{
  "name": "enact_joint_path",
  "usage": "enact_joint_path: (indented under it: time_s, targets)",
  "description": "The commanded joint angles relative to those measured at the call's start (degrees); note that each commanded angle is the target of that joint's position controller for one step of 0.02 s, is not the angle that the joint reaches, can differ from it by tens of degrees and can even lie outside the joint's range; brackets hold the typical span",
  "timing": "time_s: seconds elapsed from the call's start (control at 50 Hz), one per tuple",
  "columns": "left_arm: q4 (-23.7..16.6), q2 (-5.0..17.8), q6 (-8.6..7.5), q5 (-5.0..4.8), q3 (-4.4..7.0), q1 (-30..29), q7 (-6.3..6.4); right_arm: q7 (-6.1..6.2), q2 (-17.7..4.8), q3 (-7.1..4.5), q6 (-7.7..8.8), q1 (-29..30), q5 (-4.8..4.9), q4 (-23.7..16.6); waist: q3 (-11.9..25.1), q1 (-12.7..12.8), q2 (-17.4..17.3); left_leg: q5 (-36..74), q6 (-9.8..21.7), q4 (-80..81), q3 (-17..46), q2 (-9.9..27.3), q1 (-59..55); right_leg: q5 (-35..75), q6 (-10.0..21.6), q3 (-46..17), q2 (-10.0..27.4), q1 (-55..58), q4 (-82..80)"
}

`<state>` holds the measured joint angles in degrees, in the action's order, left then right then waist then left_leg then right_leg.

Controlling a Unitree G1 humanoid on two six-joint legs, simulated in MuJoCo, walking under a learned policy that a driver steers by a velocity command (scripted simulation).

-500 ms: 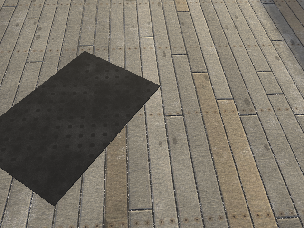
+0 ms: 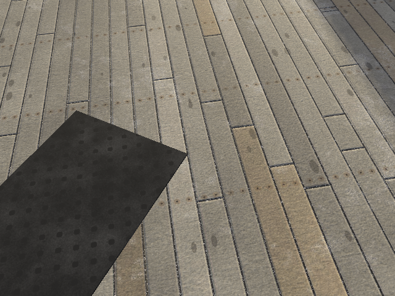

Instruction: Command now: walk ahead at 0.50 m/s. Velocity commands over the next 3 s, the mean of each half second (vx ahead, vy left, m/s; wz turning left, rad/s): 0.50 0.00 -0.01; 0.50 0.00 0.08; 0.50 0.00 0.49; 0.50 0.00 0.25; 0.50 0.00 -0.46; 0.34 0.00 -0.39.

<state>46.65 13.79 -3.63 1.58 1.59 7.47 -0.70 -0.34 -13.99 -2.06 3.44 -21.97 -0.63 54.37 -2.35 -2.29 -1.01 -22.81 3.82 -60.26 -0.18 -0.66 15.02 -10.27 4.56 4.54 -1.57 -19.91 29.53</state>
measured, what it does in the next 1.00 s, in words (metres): walks ahead: left foot, then right foot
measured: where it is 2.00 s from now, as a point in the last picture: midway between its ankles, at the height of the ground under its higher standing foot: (164, 159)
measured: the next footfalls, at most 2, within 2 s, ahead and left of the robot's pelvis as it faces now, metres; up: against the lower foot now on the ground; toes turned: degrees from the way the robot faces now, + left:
left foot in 0.44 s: +0.40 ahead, +0.12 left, +0.00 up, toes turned +4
right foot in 0.98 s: +0.70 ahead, -0.07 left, +0.00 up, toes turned +1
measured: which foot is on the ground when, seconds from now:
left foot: up 0.00-0.42, down 0.44-1.00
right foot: down 0.00-0.44, up 0.46-0.96, down 0.98-1.00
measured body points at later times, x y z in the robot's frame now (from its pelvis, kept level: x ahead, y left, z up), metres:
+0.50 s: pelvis +0.27 +0.04 -0.01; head +0.30 +0.05 +0.44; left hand +0.22 +0.29 -0.16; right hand +0.44 -0.20 -0.11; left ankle +0.36 +0.11 -0.73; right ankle +0.09 -0.07 -0.68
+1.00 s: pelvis +0.54 +0.02 -0.01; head +0.57 +0.01 +0.44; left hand +0.73 +0.25 -0.11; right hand +0.46 -0.22 -0.15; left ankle +0.36 +0.11 -0.73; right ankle +0.66 -0.07 -0.74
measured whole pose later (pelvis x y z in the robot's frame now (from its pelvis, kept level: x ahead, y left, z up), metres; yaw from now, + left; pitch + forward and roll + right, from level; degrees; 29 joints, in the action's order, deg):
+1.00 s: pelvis +0.54 +0.02 -0.01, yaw +4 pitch +1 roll +2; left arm 48.0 11.7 -4.4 1.9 1.3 -0.3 -0.8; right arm 0.4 -11.4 -2.1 4.1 -27.2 -1.0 60.4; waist -3.1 -4.2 0.7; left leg -25.2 2.6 -22.5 -0.8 -2.9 -4.1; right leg -4.0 3.7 3.6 1.1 -25.7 29.2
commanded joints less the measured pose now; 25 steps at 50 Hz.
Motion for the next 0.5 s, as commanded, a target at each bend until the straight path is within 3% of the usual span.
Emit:
enact_joint_path:
  time_s: [0.02, 0.04, 0.1, 0.22, 0.32, 0.38, 0.4, 0.42, 0.44, 0.46, 0.48, 0.5]
  targets:
    - [0.9, 5.2, -0.55, -0.79, 1.55, 7.1, 0.28, -0.54, -4.8, -1.19, 0.03, 0.2, -0.99, -3.9, 0.6, 1.8, 5.5, 4.2, 0.0, -3.5, 2.6, 5.7, 16.9, 1.0, 7.1, -19.7, 15.5, 12.9, -19.4]
    - [1.4, 5.0, -0.96, -0.68, 1.46, 7.2, 0.37, -0.91, -4.0, -0.99, -0.68, -0.9, -1.47, -3.2, 0.8, 1.0, 5.7, 5.3, -0.6, -2.7, 2.1, 5.9, 14.8, 3.8, 6.7, -17.3, 14.4, 11.2, -20.4]
    - [3.5, 6.5, -2.07, -1.18, 1.97, 10.5, 0.33, -1.63, -3.6, -1.04, -1.52, 2.1, -1.55, -4.0, 0.4, 0.5, 4.4, 9.6, -2.0, -0.1, 0.7, 6.6, 17.3, 9.4, 7.9, -13.6, 13.5, 11.6, -22.7]
    - [6.7, 6.2, -1.94, -1.25, 1.83, 16.0, 0.25, -1.85, -2.5, -0.34, -1.49, 15.7, -1.12, -8.3, -2.5, 3.3, 4.0, 20.4, -3.8, 15.1, -1.8, 7.0, 22.2, 14.9, 7.2, -8.5, 11.4, 15.2, -24.0]
    - [9.4, 6.9, -1.7, -0.67, 1.83, 20.4, 0.78, -1.6, -2.8, 0.11, -1.09, 23.0, -0.9, -10.9, -3.4, 5.4, 4.5, 21.4, -1.9, 24.5, -3.4, 4.8, 20.8, 21.6, 6.6, -7.4, 13.2, 22.1, -21.5]
    - [10.3, 7.8, -1.4, -0.3, 2.04, 19.6, 1.33, -1.27, -3.8, -0.26, -0.52, 22.1, -0.93, -11.3, -2.9, 3.8, 4.9, 15.9, 0.5, 28.0, -4.0, 3.0, 16.8, 31.3, 5.7, -7.0, 14.8, 25.9, -16.9]
    - [10.4, 8.3, -1.33, -0.19, 2.15, 18.6, 1.45, -0.93, -4.3, -0.64, -0.25, 18.9, -0.98, -10.3, -1.2, 2.2, 5.2, 13.6, 1.6, 29.3, -4.7, 1.4, 11.8, 39.2, 4.9, -6.2, 14.5, 26.1, -12.6]
    - [10.5, 8.6, -1.11, -0.26, 2.2, 17.7, 1.44, -0.48, -5.1, -1.2, 0.19, 12.0, -1.19, -8.0, 2.4, -0.9, 4.6, 13.8, 2.8, 32.2, -5.7, -0.6, 3.4, 44.6, 4.0, -4.9, 13.2, 25.4, -4.4]
    - [10.2, 7.8, -1.03, -0.52, 1.84, 17.4, 1.39, 0.14, -7.1, -2.13, 0.82, 1.9, -1.96, -4.6, 8.1, -4.7, 2.6, 15.5, 4.6, 33.8, -3.8, 0.9, -10.5, 39.6, 2.8, -2.8, 10.6, 19.3, 7.5]
    - [7.9, 4.0, -1.2, -1.75, 0.71, 19.2, 1.12, 0.86, -12.8, -3.59, 1.15, -7.1, -3.36, -3.3, 16.2, -6.3, -5.5, 10.2, 8.8, 35.2, 14.7, 16.1, -27.2, 17.3, 0.9, 0.2, 5.8, 3.9, 26.9]
    - [8.4, 2.1, -1.12, -2.26, 0.8, 24.3, 0.84, 0.38, -15.9, -4.44, 0.53, -7.3, -2.27, -2.8, 20.4, -3.6, -14.4, 11.3, 14.9, 43.0, 38.4, 26.1, -34.3, -21.5, 0.0, -3.0, -4.0, -11.1, 41.7]
    - [8.2, 6.7, -0.69, -0.85, 2.04, 18.6, 1.08, 0.09, -12.2, -3.79, 0.04, -1.3, -0.34, -3.5, 12.4, -2.0, -4.6, 5.8, 12.6, 44.0, 33.1, 22.5, -27.3, -17.3, 1.0, -8.7, 0.6, -15.5, 44.4]
Over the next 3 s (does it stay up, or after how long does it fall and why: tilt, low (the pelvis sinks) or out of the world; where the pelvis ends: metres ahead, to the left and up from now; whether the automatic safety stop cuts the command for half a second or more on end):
stays up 1.51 0.33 0.01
